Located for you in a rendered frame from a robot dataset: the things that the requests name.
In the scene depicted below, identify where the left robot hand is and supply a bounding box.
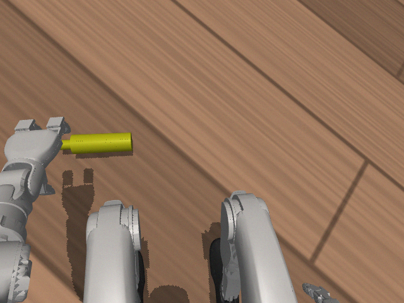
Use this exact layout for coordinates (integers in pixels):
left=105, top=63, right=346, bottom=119
left=4, top=117, right=71, bottom=195

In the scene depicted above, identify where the right robot hand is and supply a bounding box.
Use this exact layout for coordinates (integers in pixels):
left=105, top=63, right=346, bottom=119
left=302, top=283, right=340, bottom=303

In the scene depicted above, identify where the right robot foot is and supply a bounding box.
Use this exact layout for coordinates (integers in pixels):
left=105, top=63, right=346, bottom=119
left=210, top=238, right=239, bottom=303

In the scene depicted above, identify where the left robot arm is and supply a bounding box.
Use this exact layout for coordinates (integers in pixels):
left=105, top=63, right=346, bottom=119
left=0, top=158, right=46, bottom=303

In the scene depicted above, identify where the bottle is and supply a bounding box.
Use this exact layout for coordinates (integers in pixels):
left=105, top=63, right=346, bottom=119
left=60, top=133, right=133, bottom=154

